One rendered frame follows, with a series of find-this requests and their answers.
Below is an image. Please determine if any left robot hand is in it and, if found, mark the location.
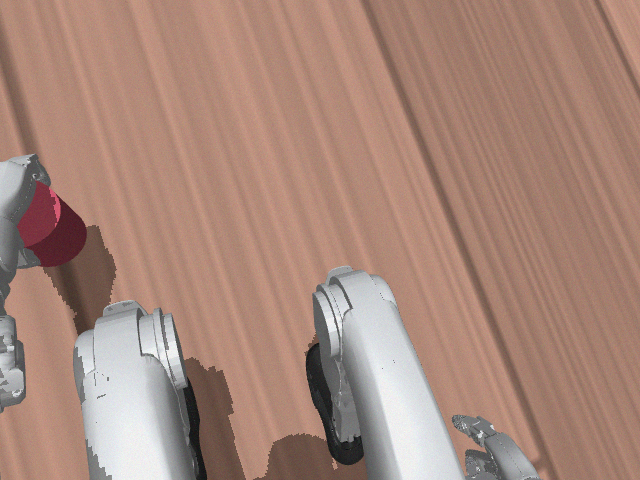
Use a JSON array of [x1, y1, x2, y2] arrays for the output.
[[0, 154, 51, 269]]

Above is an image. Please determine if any right robot hand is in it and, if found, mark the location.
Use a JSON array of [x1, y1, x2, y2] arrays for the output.
[[452, 415, 541, 480]]

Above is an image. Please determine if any left robot foot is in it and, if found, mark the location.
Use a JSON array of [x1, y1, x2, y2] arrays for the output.
[[183, 377, 207, 480]]

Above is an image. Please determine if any left robot arm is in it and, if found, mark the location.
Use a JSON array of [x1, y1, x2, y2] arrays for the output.
[[0, 216, 26, 413]]

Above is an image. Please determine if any right robot foot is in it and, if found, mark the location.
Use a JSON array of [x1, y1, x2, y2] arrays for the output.
[[306, 343, 364, 465]]

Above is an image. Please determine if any mug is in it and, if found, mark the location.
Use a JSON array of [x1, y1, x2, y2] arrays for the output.
[[17, 180, 87, 267]]

